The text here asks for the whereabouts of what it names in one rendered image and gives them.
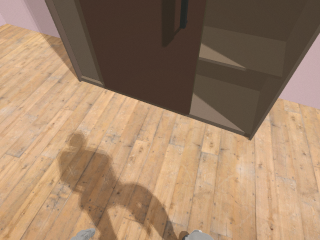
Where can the robot right shin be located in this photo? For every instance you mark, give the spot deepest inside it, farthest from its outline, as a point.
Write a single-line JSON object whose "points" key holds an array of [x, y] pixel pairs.
{"points": [[196, 230]]}

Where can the robot left hand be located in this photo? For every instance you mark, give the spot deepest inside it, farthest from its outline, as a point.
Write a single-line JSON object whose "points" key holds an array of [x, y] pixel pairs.
{"points": [[84, 234]]}

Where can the wardrobe door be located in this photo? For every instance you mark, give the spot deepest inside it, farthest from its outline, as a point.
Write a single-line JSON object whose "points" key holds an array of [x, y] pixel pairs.
{"points": [[74, 24], [142, 51]]}

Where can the handle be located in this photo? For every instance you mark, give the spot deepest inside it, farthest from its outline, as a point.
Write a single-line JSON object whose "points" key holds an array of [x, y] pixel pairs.
{"points": [[183, 14]]}

